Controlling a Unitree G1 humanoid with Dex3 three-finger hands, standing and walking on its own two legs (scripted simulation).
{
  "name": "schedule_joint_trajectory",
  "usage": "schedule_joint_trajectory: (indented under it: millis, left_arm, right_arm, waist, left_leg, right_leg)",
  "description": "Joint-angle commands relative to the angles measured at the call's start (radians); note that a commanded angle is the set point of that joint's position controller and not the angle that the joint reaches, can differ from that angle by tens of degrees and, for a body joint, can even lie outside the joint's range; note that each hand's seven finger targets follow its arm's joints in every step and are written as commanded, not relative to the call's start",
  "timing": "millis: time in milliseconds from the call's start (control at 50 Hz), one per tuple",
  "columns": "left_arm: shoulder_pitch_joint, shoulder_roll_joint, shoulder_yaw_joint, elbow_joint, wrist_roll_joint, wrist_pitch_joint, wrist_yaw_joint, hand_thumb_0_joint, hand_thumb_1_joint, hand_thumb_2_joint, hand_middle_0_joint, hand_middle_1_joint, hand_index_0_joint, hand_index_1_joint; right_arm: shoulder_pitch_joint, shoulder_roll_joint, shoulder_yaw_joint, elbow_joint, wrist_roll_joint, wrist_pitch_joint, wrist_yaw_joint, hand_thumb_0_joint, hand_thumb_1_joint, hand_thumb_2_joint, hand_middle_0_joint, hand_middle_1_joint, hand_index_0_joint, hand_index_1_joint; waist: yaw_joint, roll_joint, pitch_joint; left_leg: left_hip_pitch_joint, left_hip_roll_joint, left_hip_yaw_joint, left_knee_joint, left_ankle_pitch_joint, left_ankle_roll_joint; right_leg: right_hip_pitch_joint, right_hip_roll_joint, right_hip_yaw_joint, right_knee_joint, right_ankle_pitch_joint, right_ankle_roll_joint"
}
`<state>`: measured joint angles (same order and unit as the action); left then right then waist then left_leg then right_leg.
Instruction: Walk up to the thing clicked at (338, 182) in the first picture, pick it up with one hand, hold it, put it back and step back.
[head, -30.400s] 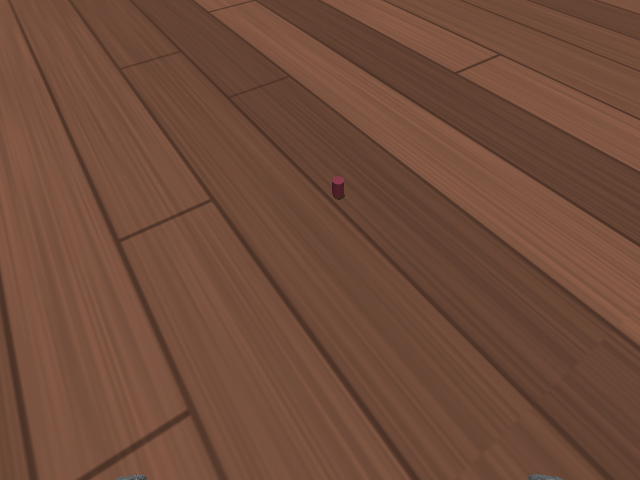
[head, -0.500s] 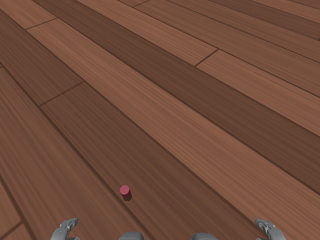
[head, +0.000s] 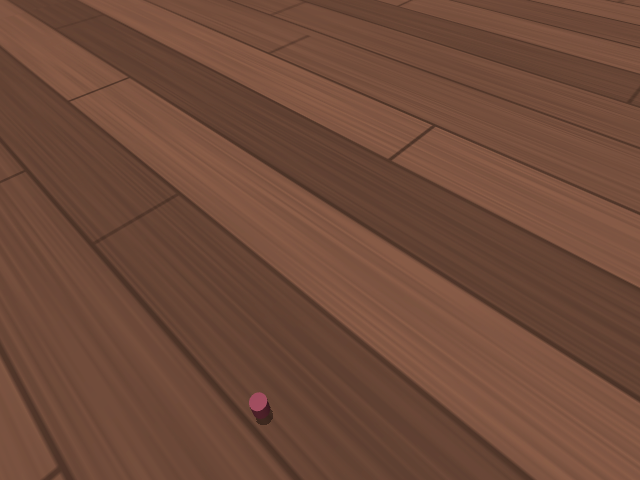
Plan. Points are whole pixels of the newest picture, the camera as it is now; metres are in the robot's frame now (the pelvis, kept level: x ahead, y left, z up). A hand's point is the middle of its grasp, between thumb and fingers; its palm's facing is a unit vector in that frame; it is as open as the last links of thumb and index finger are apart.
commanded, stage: stand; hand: left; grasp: from above
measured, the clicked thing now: (259, 405) +0.43 +0.22 -0.74
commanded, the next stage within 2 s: step back in 1.72 s
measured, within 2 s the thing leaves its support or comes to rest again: neither
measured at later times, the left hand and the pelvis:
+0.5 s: hand out of the picture +0.05 +0.22 -0.16, palm faces +0.01 -0.95 -0.32, open 7.4 cm; pelvis -0.01 -0.02 +0.00, yaw +0 degrees
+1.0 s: hand out of the picture +0.07 +0.21 -0.16, palm faces -0.01 -0.95 -0.31, open 7.4 cm; pelvis +0.00 -0.03 +0.00, yaw -1 degrees
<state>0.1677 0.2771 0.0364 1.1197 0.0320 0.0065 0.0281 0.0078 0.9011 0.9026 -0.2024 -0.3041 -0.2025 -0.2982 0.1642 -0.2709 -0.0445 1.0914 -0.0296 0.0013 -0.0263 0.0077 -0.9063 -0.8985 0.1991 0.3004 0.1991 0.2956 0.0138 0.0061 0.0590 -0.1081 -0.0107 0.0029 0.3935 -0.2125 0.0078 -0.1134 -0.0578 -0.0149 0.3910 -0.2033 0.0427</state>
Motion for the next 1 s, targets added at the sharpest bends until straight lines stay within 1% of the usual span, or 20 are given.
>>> schedule_joint_trajectory:
  millis: [0, 60, 100, 180, 200, 260, 380, 420, 460, 520, 540, 580, 660, 680, 760, 780, 800, 840, 920, 980]
  left_arm:
    - [-0.021, 0.181, 0.031, -0.046, -0.001, -0.021, 0.015, 0.0, 0.899, 0.9, -0.2, -0.3, -0.2, -0.3]
    - [-0.032, 0.19, 0.031, -0.042, -0.001, -0.022, 0.012, 0.0, 0.899, 0.9, -0.2, -0.3, -0.2, -0.3]
    - [-0.029, 0.195, 0.032, -0.04, -0.002, -0.025, 0.012, 0.0, 0.899, 0.9, -0.2, -0.3, -0.2, -0.3]
    - [-0.04, 0.205, 0.031, -0.033, -0.003, -0.027, 0.01, 0.0, 0.899, 0.9, -0.2, -0.3, -0.2, -0.3]
    - [-0.037, 0.201, 0.03, -0.031, -0.005, -0.029, 0.009, 0.0, 0.899, 0.9, -0.2, -0.3, -0.2, -0.3]
    - [-0.041, 0.209, 0.03, -0.029, -0.007, -0.028, 0.006, 0.0, 0.899, 0.9, -0.2, -0.3, -0.2, -0.3]
    - [-0.05, 0.214, 0.029, -0.026, -0.01, -0.032, 0.004, 0.0, 0.899, 0.9, -0.2, -0.3, -0.2, -0.3]
    - [-0.06, 0.22, 0.03, -0.021, -0.011, -0.029, 0.002, 0.0, 0.899, 0.9, -0.2, -0.3, -0.2, -0.3]
    - [-0.053, 0.215, 0.028, -0.019, -0.011, -0.029, 0.002, 0.0, 0.899, 0.9, -0.2, -0.3, -0.2, -0.3]
    - [-0.059, 0.218, 0.028, -0.016, -0.012, -0.03, -0.001, 0.0, 0.899, 0.9, -0.2, -0.3, -0.2, -0.3]
    - [-0.061, 0.223, 0.028, -0.018, -0.012, -0.029, -0.003, 0.0, 0.899, 0.9, -0.2, -0.3, -0.2, -0.3]
    - [-0.061, 0.214, 0.026, -0.016, -0.014, -0.028, -0.002, 0.0, 0.899, 0.9, -0.2, -0.3, -0.2, -0.3]
    - [-0.063, 0.222, 0.026, -0.016, -0.015, -0.032, -0.004, 0.0, 0.899, 0.9, -0.2, -0.3, -0.2, -0.3]
    - [-0.068, 0.219, 0.026, -0.014, -0.016, -0.03, -0.004, 0.0, 0.899, 0.9, -0.2, -0.3, -0.2, -0.3]
    - [-0.062, 0.206, 0.021, -0.008, -0.019, -0.03, -0.005, 0.0, 0.899, 0.9, -0.2, -0.3, -0.2, -0.3]
    - [-0.068, 0.206, 0.02, -0.008, -0.02, -0.029, -0.005, 0.0, 0.899, 0.9, -0.2, -0.3, -0.2, -0.3]
    - [-0.065, 0.217, 0.023, -0.012, -0.017, -0.03, -0.004, 0.0, 0.899, 0.9, -0.2, -0.3, -0.2, -0.3]
    - [-0.068, 0.197, 0.018, -0.002, -0.019, -0.026, -0.005, 0.0, 0.899, 0.9, -0.2, -0.3, -0.2, -0.3]
    - [-0.074, 0.222, 0.024, -0.01, -0.017, -0.029, -0.006, 0.0, 0.899, 0.9, -0.2, -0.3, -0.2, -0.3]
    - [-0.082, 0.225, 0.026, -0.018, -0.018, -0.033, -0.006, 0.0, 0.899, 0.9, -0.2, -0.3, -0.2, -0.3]
  right_arm:
    - [-0.039, -0.195, -0.033, -0.05, 0.001, -0.024, -0.006, 0.0, -0.9, -0.9, 0.2, 0.3, 0.2, 0.3]
    - [-0.038, -0.196, -0.031, -0.042, 0.001, -0.021, -0.003, 0.0, -0.9, -0.9, 0.2, 0.3, 0.2, 0.3]
    - [-0.049, -0.202, -0.031, -0.043, 0.002, -0.023, -0.002, 0.0, -0.9, -0.9, 0.2, 0.3, 0.2, 0.3]
    - [-0.047, -0.201, -0.025, -0.036, 0.004, -0.019, 0.002, 0.0, -0.9, -0.9, 0.2, 0.3, 0.2, 0.3]
    - [-0.052, -0.205, -0.025, -0.036, 0.004, -0.02, 0.002, 0.0, -0.9, -0.9, 0.2, 0.3, 0.2, 0.3]
    - [-0.052, -0.212, -0.021, -0.031, 0.006, -0.022, 0.003, 0.0, -0.9, -0.9, 0.2, 0.3, 0.2, 0.3]
    - [-0.052, -0.223, -0.015, -0.024, 0.006, -0.025, 0.003, 0.0, -0.9, -0.9, 0.2, 0.3, 0.2, 0.3]
    - [-0.044, -0.218, -0.011, -0.018, 0.006, -0.023, 0.002, 0.0, -0.9, -0.9, 0.2, 0.3, 0.2, 0.3]
    - [-0.05, -0.223, -0.012, -0.019, 0.009, -0.023, 0.003, 0.0, -0.9, -0.9, 0.2, 0.3, 0.2, 0.3]
    - [-0.041, -0.221, -0.007, -0.012, 0.009, -0.023, 0.004, 0.0, -0.9, -0.9, 0.2, 0.3, 0.2, 0.3]
    - [-0.036, -0.221, -0.005, -0.01, 0.008, -0.023, 0.004, 0.0, -0.9, -0.9, 0.2, 0.3, 0.2, 0.3]
    - [-0.051, -0.219, -0.005, -0.013, 0.009, -0.024, 0.003, 0.0, -0.9, -0.9, 0.2, 0.3, 0.2, 0.3]
    - [-0.05, -0.229, -0.005, -0.011, 0.011, -0.028, 0.004, 0.0, -0.9, -0.9, 0.2, 0.3, 0.2, 0.3]
    - [-0.048, -0.221, -0.001, -0.007, 0.011, -0.026, 0.004, 0.0, -0.9, -0.9, 0.2, 0.3, 0.2, 0.3]
    - [-0.047, -0.219, 0.001, -0.001, 0.012, -0.026, 0.003, 0.0, -0.9, -0.9, 0.2, 0.3, 0.2, 0.3]
    - [-0.04, -0.205, 0.005, 0.002, 0.012, -0.024, 0.003, 0.0, -0.9, -0.9, 0.2, 0.3, 0.2, 0.3]
    - [-0.043, -0.226, 0.001, -0.001, 0.011, -0.026, 0.003, 0.0, -0.9, -0.9, 0.2, 0.3, 0.2, 0.3]
    - [-0.045, -0.199, 0.009, 0.004, 0.013, -0.021, 0.004, 0.0, -0.9, -0.9, 0.2, 0.3, 0.2, 0.3]
    - [-0.049, -0.225, 0.004, -0.002, 0.012, -0.026, 0.005, 0.0, -0.9, -0.9, 0.2, 0.3, 0.2, 0.3]
    - [-0.05, -0.232, 0.001, -0.003, 0.01, -0.029, 0.003, 0.0, -0.9, -0.9, 0.2, 0.3, 0.2, 0.3]
  waist:
    - [0.0, -0.007, -0.008]
    - [-0.005, -0.013, -0.004]
    - [0.0, -0.006, -0.026]
    - [-0.006, -0.018, 0.006]
    - [-0.004, -0.012, -0.022]
    - [-0.004, 0.001, -0.009]
    - [-0.005, -0.011, -0.037]
    - [-0.012, -0.006, -0.023]
    - [-0.007, -0.008, -0.031]
    - [-0.011, -0.007, -0.021]
    - [-0.01, -0.003, -0.021]
    - [-0.007, 0.0, -0.037]
    - [-0.01, -0.011, -0.051]
    - [-0.012, -0.017, -0.035]
    - [-0.011, -0.001, -0.061]
    - [-0.015, -0.007, -0.056]
    - [-0.011, -0.005, -0.05]
    - [-0.012, -0.013, -0.044]
    - [-0.013, -0.015, -0.032]
    - [-0.016, -0.003, -0.067]
  left_leg:
    - [-0.041, 0.104, -0.1, -0.115, 0.05, 0.011]
    - [-0.044, 0.101, -0.093, -0.121, 0.013, 0.006]
    - [-0.029, 0.105, -0.094, -0.115, 0.043, 0.009]
    - [-0.049, 0.104, -0.089, -0.114, 0.012, 0.009]
    - [-0.024, 0.108, -0.085, -0.106, 0.032, 0.012]
    - [-0.038, 0.108, -0.087, -0.115, 0.012, 0.009]
    - [-0.009, 0.119, -0.082, -0.106, 0.077, 0.01]
    - [-0.033, 0.115, -0.079, -0.119, 0.034, 0.006]
    - [-0.018, 0.121, -0.081, -0.11, 0.065, 0.008]
    - [-0.031, 0.12, -0.077, -0.114, 0.042, 0.008]
    - [-0.045, 0.114, -0.076, -0.122, 0.005, 0.005]
    - [-0.014, 0.124, -0.078, -0.117, 0.057, 0.007]
    - [-0.001, 0.128, -0.076, -0.112, 0.1, 0.007]
    - [-0.011, 0.124, -0.072, -0.116, 0.077, 0.005]
    - [0.009, 0.129, -0.066, -0.11, 0.129, 0.005]
    - [-0.008, 0.125, -0.062, -0.12, 0.109, 0.004]
    - [-0.003, 0.128, -0.067, -0.12, 0.106, 0.004]
    - [-0.016, 0.125, -0.064, -0.127, 0.077, 0.006]
    - [-0.017, 0.129, -0.068, -0.125, 0.086, 0.002]
    - [0.014, 0.136, -0.065, -0.114, 0.141, 0.001]
  right_leg:
    - [-0.005, -0.056, 0.061, -0.085, 0.055, -0.044]
    - [-0.019, -0.054, 0.067, -0.102, 0.005, -0.043]
    - [-0.003, -0.06, 0.072, -0.105, 0.043, -0.047]
    - [-0.023, -0.057, 0.077, -0.12, -0.01, -0.044]
    - [-0.014, -0.063, 0.082, -0.121, 0.018, -0.048]
    - [-0.015, -0.059, 0.085, -0.123, 0.013, -0.049]
    - [-0.004, -0.065, 0.09, -0.118, 0.074, -0.051]
    - [-0.007, -0.058, 0.089, -0.118, 0.032, -0.051]
    - [-0.005, -0.062, 0.09, -0.119, 0.051, -0.052]
    - [-0.005, -0.059, 0.093, -0.125, 0.035, -0.052]
    - [-0.01, -0.055, 0.094, -0.129, 0.004, -0.051]
    - [-0.009, -0.061, 0.095, -0.118, 0.053, -0.058]
    - [-0.003, -0.061, 0.092, -0.114, 0.097, -0.057]
    - [-0.012, -0.057, 0.094, -0.119, 0.07, -0.056]
    - [0.011, -0.059, 0.09, -0.108, 0.149, -0.058]
    - [0.015, -0.057, 0.087, -0.108, 0.133, -0.058]
    - [0.009, -0.059, 0.091, -0.11, 0.128, -0.057]
    - [0.006, -0.055, 0.088, -0.114, 0.094, -0.057]
    - [-0.004, -0.056, 0.093, -0.117, 0.082, -0.057]
    - [0.004, -0.061, 0.093, -0.105, 0.156, -0.059]
